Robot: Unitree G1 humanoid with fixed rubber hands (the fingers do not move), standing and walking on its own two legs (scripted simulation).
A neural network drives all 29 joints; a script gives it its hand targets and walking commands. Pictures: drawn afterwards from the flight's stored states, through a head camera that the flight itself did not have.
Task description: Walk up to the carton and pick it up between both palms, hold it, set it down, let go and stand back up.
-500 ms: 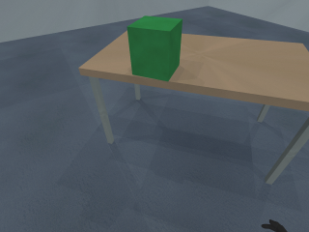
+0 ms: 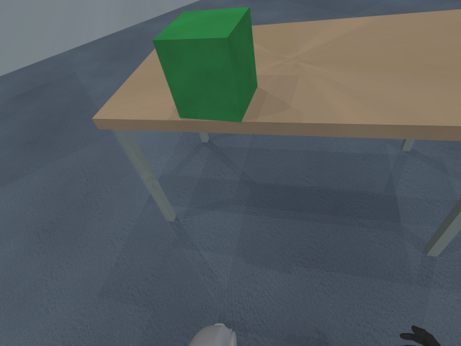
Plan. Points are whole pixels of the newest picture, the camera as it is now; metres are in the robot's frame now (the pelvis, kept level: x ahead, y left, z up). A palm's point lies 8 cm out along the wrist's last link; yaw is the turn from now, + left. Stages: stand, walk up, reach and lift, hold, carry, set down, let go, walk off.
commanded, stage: walk up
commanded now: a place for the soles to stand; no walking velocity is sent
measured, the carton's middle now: (212, 66) +0.85 +0.11 +0.09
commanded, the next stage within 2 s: none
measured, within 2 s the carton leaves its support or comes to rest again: neither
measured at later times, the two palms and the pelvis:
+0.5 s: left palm (58, 292) +0.26 +0.45 -0.10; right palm (373, 336) +0.17 -0.18 -0.06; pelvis +0.16 +0.14 +0.01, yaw -7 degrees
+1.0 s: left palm (58, 247) +0.35 +0.48 -0.06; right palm (331, 264) +0.31 -0.15 -0.10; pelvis +0.26 +0.16 +0.00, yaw -11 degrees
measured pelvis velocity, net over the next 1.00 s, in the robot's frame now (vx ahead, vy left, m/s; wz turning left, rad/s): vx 0.26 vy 0.16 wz -0.20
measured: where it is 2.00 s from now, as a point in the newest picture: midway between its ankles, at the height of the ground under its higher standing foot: (224, 321)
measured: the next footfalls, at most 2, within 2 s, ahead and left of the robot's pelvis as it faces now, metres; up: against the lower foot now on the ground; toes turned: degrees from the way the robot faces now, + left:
left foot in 0.16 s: +0.20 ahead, +0.17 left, +0.00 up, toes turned +0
right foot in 0.72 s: +0.35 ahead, +0.03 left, +0.00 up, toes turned -7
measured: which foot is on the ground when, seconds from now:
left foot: up 0.00-0.14, down 0.16-0.76, up 0.78-1.00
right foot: down 0.00-0.18, up 0.20-0.70, down 0.72-1.00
